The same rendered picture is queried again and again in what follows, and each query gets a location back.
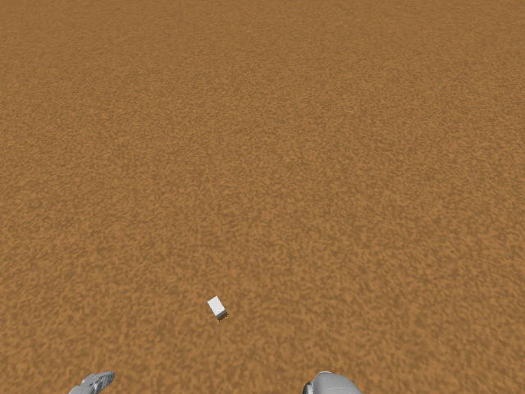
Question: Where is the small box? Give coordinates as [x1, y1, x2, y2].
[208, 296, 226, 318]

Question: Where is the left robot hand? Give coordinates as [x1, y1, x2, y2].
[68, 371, 115, 394]

